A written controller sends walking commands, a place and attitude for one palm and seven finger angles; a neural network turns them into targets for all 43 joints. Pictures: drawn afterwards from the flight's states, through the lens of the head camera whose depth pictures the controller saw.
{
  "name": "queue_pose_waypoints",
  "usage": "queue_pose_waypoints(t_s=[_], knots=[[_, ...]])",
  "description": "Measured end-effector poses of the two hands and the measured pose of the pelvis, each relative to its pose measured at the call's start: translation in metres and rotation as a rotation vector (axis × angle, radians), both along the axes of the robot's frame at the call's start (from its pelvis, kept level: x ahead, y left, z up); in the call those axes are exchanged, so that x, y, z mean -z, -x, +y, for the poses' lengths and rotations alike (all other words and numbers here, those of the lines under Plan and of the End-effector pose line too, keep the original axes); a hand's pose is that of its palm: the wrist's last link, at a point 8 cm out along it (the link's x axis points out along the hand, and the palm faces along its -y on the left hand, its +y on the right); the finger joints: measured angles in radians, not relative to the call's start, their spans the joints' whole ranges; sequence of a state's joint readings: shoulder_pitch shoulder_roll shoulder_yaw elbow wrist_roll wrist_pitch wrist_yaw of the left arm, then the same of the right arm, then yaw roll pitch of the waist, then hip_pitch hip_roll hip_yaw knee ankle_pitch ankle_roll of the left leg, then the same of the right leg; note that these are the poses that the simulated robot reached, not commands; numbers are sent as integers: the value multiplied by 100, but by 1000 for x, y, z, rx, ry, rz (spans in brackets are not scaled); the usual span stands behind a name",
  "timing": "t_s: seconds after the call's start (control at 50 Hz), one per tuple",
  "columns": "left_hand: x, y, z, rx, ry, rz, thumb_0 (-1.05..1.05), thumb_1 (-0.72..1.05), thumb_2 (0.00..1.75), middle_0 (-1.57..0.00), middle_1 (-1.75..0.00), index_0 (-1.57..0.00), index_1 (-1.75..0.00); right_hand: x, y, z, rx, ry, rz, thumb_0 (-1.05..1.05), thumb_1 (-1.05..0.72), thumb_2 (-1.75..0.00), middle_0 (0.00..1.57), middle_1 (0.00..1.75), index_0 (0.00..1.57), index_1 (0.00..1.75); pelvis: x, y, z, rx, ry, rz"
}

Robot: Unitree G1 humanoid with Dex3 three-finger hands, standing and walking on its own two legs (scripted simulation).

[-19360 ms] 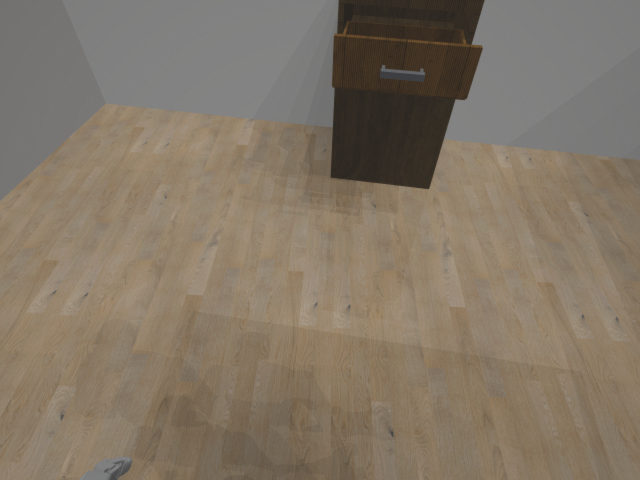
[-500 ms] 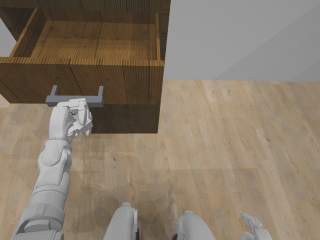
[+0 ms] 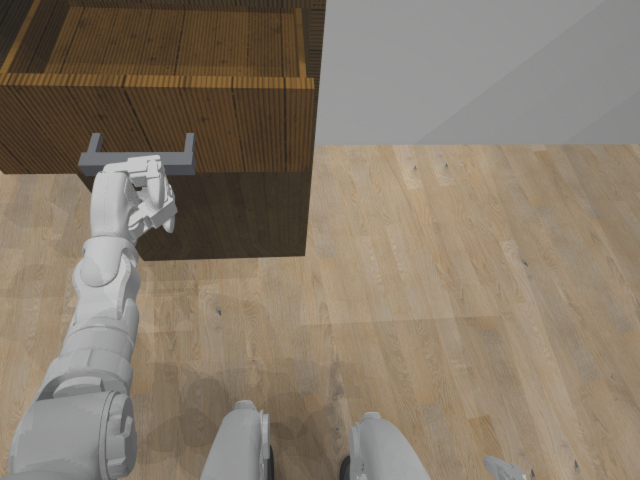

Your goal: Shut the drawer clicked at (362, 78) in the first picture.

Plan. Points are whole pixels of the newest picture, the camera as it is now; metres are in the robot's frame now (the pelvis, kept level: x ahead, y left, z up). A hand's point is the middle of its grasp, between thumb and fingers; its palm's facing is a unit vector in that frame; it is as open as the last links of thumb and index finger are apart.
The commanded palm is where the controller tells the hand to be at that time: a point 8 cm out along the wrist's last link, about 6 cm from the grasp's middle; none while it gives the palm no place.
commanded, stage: push the drawer shut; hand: left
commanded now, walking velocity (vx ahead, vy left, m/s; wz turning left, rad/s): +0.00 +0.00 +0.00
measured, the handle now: (141, 152) +0.52 +0.23 +0.04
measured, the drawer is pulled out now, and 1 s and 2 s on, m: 0.16 0.04 0.00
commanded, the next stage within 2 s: pull the fist back off the drawer in 1.64 s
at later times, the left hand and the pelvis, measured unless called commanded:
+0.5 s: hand (178, 156) +0.51 +0.18 +0.04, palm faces +0.04 -1.00 -0.03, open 3.3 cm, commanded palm +0.50 +0.22 +0.05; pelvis +0.00 +0.00 -0.01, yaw -1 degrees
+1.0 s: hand (176, 129) +0.56 +0.19 +0.04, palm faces +0.04 -1.00 -0.03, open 3.4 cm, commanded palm +0.56 +0.22 +0.05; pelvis +0.00 +0.00 -0.02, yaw -2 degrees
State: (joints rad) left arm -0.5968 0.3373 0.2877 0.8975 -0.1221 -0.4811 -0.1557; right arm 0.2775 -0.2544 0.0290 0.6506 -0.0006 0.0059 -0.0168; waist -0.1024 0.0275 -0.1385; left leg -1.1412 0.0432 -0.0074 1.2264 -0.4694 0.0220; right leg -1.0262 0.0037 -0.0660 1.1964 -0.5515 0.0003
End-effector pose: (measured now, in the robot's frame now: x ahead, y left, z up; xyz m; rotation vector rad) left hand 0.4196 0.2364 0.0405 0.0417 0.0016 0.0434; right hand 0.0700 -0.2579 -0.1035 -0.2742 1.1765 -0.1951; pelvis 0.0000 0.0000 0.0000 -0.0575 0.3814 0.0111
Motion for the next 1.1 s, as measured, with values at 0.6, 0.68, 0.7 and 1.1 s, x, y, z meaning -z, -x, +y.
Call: queue_pose_waypoints(t_s=[0.6, 0.68, 0.7, 1.1], knots=[[-2, -81, 0, 1, 12, 19, 4, 87, 94, -140, -160, -140, -160, 8, 64, -6, 94, 11, 202, 0, -91, -90, 20, 30, 20, 30, 13, -3, -3, 20, 16, 84], [-3, -88, 2, 0, 12, 24, 4, 85, 94, -140, -160, -140, -160, 6, 69, -4, 105, 13, 216, 0, -91, -90, 20, 30, 20, 30, 13, -3, -3, 23, 20, 89], [-3, -90, 2, 0, 12, 24, 4, 85, 93, -140, -160, -140, -160, 6, 70, -4, 106, 14, 219, 0, -91, -90, 20, 30, 20, 30, 13, -4, -2, 23, 21, 91], [-5, -127, 9, 3, 17, 22, 7, 80, 91, -140, -160, -140, -160, 5, 95, 6, 124, 40, 288, 0, -91, -90, 20, 30, 20, 30, 23, 2, 5, 22, 48, 136]])
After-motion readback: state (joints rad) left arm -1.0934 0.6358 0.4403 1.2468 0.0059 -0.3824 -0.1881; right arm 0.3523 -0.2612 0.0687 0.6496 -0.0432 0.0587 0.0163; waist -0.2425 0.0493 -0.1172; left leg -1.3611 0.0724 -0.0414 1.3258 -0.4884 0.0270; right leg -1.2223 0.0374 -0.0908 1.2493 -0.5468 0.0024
